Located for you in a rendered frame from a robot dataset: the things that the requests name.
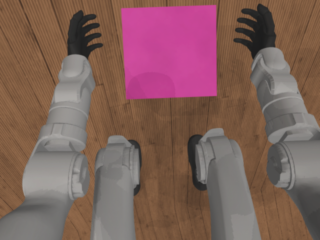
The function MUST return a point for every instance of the left robot forearm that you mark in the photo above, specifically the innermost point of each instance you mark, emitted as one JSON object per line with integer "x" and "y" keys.
{"x": 65, "y": 128}

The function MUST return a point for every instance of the left robot shin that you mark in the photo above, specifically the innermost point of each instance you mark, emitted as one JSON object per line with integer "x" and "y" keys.
{"x": 113, "y": 139}

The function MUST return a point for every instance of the right robot upper arm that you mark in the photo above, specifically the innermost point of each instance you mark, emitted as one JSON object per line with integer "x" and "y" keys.
{"x": 295, "y": 167}

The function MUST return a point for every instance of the right robot hand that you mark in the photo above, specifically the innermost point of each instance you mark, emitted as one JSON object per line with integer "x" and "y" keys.
{"x": 263, "y": 35}

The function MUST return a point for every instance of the carton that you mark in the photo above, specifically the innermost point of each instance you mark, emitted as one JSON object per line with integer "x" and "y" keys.
{"x": 170, "y": 52}

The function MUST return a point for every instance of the right robot forearm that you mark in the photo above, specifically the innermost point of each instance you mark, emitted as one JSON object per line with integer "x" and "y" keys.
{"x": 286, "y": 116}

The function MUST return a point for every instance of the right robot shin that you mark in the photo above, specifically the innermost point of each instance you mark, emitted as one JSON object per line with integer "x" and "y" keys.
{"x": 220, "y": 132}

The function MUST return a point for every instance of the left robot upper arm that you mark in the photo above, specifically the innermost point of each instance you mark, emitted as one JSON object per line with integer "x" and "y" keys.
{"x": 53, "y": 181}

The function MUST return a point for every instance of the robot shin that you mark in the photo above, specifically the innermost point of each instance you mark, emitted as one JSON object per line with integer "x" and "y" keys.
{"x": 113, "y": 139}
{"x": 220, "y": 132}

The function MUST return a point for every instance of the left robot hand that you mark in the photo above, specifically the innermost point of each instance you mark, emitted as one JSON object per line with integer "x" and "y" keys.
{"x": 77, "y": 41}

